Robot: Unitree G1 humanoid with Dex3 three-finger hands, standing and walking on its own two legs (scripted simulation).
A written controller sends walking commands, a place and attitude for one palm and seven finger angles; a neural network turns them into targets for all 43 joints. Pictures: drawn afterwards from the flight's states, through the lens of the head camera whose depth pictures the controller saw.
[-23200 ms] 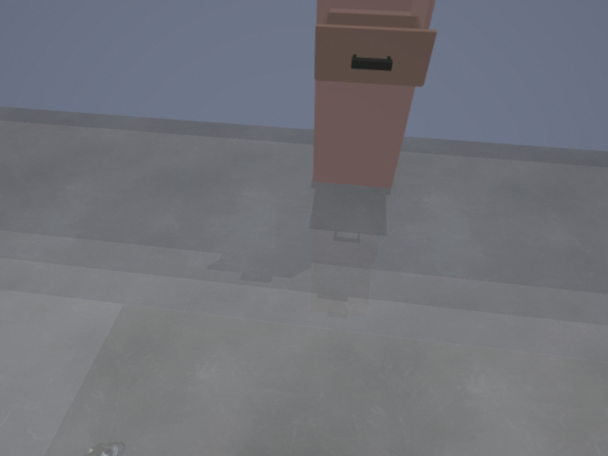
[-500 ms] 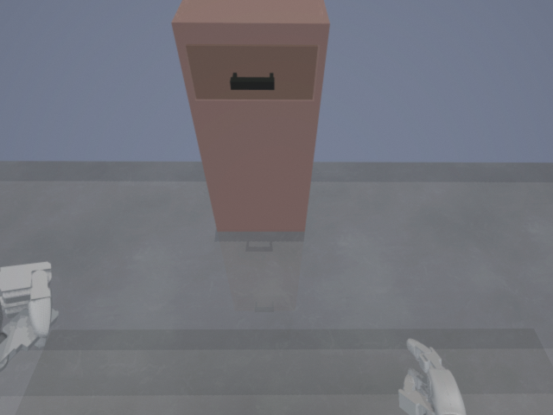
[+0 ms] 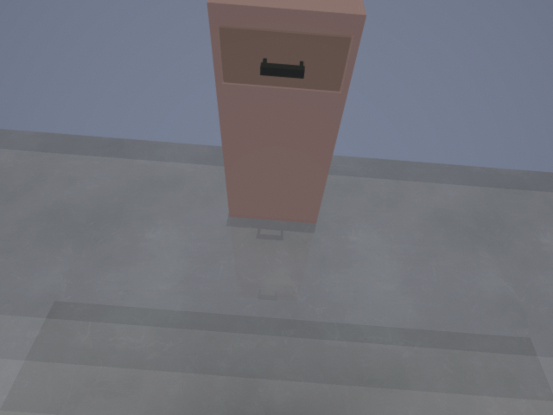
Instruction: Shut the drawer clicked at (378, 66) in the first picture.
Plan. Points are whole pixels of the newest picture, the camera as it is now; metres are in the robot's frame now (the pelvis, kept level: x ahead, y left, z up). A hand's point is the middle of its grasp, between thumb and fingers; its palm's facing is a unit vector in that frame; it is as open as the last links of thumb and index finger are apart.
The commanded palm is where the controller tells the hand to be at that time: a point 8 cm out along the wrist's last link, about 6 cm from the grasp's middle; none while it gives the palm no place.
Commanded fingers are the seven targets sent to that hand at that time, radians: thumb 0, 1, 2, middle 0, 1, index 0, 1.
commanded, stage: let the arm hang, fingers relaxed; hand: left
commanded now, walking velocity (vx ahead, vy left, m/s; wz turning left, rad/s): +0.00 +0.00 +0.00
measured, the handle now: (282, 66) +0.96 +0.05 -0.01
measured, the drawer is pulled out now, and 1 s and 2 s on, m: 0.00 0.00 0.00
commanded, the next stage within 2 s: look to check the result in 0.68 s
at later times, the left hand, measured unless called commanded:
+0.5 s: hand out of the picture -0.01 +0.16 -0.17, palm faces +0.01 -0.98 -0.17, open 7.2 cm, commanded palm none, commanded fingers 0.00 0.90 0.90 -0.20 -0.30 -0.20 -0.30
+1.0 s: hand out of the picture +0.00 +0.15 -0.17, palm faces +0.02 -0.98 -0.19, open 7.3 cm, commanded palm none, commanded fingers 0.00 0.90 0.90 -0.20 -0.30 -0.20 -0.30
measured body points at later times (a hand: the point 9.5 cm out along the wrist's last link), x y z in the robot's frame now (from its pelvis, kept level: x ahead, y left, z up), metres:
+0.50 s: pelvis +0.00 +0.00 +0.00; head +0.01 -0.01 +0.45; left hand -0.01 +0.22 -0.16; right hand -0.02 -0.20 -0.17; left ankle +0.05 +0.10 -0.74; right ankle -0.01 -0.12 -0.74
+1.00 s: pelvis +0.02 -0.01 +0.00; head +0.03 -0.02 +0.45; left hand +0.00 +0.20 -0.15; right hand -0.02 -0.22 -0.16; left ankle +0.05 +0.10 -0.74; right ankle -0.01 -0.12 -0.74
